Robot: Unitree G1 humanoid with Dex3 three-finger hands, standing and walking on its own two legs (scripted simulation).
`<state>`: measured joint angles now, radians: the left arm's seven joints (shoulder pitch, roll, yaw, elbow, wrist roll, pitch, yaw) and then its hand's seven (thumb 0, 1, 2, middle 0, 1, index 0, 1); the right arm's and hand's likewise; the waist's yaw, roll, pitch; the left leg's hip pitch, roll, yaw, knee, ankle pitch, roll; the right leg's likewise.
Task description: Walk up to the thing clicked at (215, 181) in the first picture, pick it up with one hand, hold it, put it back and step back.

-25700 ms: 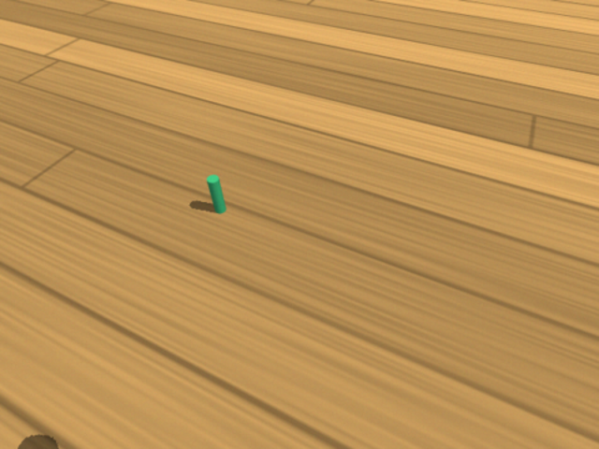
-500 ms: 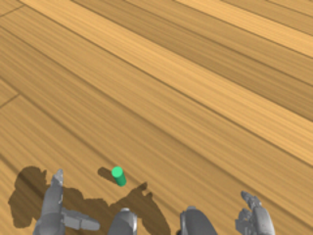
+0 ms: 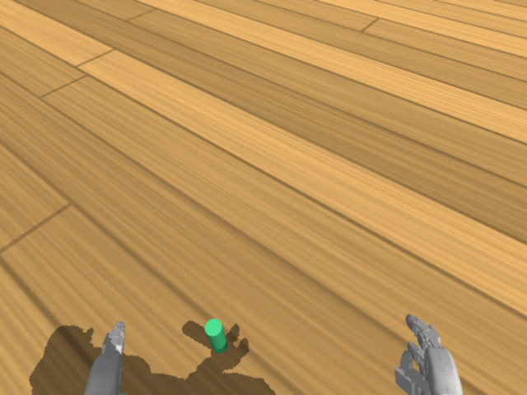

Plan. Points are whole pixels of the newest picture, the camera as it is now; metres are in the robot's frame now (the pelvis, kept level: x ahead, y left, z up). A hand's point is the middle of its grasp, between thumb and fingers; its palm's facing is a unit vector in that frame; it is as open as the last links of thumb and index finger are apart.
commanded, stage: home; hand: left
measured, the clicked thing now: (217, 337) +0.40 +0.17 -0.62
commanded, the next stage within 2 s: stand in 1.44 s
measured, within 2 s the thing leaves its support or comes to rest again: neither
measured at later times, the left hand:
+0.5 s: hand (159, 382) +0.17 +0.17 -0.05, palm faces +0.09 -0.95 -0.30, open 17.6 cm
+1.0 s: hand (157, 377) +0.18 +0.17 -0.05, palm faces +0.10 -0.95 -0.29, open 17.6 cm
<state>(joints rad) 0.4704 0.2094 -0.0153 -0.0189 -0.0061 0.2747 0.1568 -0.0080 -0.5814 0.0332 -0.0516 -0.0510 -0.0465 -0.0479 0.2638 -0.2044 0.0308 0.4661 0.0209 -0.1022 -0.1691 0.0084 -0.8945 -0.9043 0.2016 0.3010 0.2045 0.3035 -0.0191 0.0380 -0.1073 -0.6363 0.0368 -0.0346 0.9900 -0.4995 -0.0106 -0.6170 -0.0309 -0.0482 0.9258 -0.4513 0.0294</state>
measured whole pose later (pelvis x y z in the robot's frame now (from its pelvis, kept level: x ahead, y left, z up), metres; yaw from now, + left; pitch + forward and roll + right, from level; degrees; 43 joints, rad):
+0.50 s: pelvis +0.00 -0.01 +0.00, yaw +0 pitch +8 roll -2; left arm 0.45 0.20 -0.01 0.01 -0.01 0.26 0.14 -0.01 -0.57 0.04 -0.05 -0.05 -0.05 -0.05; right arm 0.27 -0.21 0.02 0.51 0.02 -0.12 -0.17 0.01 -0.90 -0.90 0.20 0.30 0.20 0.30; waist -0.03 0.04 -0.10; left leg -0.61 0.05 -0.03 0.95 -0.48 -0.02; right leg -0.60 -0.02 -0.05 0.91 -0.44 0.02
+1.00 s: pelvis +0.01 -0.01 +0.01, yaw +0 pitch +8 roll -2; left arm 0.45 0.20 -0.01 0.01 -0.01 0.27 0.14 -0.01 -0.57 0.04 -0.05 -0.06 -0.05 -0.05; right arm 0.27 -0.21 0.02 0.52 0.02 -0.13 -0.17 0.01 -0.90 -0.90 0.20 0.30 0.20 0.30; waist -0.02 0.04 -0.10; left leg -0.59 0.04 -0.03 0.95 -0.49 -0.02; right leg -0.58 -0.02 -0.05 0.90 -0.45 0.02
